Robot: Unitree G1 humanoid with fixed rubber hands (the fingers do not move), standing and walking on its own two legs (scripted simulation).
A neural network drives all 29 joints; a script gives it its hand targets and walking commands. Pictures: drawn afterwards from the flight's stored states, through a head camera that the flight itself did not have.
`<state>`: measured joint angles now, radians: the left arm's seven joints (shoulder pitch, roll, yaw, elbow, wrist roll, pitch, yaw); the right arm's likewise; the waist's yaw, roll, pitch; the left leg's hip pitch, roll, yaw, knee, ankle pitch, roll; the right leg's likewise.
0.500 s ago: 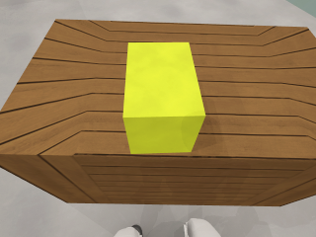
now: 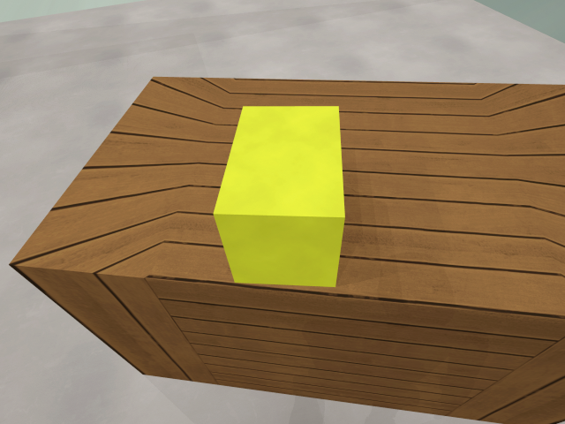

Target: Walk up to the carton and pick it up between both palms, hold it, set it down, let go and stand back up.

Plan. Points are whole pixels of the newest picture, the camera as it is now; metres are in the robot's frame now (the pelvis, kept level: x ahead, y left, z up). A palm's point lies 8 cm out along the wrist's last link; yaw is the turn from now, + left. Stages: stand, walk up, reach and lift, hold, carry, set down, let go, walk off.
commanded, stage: walk up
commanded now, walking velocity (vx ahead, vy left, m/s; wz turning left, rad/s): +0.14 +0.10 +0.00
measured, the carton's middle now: (287, 193) +0.48 +0.05 +0.03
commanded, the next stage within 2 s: none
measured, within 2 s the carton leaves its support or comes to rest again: neither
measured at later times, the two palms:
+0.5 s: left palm out of the picture +0.08 +0.28 -0.15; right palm out of the picture +0.07 -0.15 -0.15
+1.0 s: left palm out of the picture +0.09 +0.22 -0.14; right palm out of the picture +0.06 -0.21 -0.15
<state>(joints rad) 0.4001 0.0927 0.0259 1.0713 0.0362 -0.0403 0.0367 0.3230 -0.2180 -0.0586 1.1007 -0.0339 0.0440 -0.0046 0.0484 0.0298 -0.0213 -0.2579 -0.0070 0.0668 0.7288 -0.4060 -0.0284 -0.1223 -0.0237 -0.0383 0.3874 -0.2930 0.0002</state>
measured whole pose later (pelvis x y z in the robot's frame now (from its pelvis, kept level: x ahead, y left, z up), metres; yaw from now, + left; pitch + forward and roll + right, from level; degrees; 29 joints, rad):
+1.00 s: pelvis +0.08 +0.00 +0.00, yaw -1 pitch +0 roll -1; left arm 0.22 0.13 0.01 1.14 0.00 -0.02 0.05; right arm 0.30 -0.13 -0.01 1.11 -0.01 0.00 -0.05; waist 0.00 0.05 0.03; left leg -0.07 0.09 0.05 0.39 -0.32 -0.06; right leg -0.16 0.03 -0.08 0.40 -0.24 -0.04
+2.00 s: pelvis -0.02 -0.02 -0.02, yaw -3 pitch +1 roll +2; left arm 0.24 0.14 0.03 1.01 0.02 0.00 0.07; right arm 0.19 -0.28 -0.07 1.01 -0.02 0.10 -0.05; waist 0.03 0.08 0.07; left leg -0.48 -0.01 -0.04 1.05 -0.55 -0.04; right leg -0.38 -0.07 -0.04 0.66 -0.32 0.00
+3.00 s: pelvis +0.00 +0.00 -0.01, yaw -4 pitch +2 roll -1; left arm 0.04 0.12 0.00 0.98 0.02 -0.07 0.01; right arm 0.53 -0.08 0.02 1.14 0.02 -0.04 -0.04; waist -0.08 0.05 0.09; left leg -0.11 0.05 0.04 0.68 -0.53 -0.01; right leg -0.34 0.01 -0.16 0.51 -0.20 -0.06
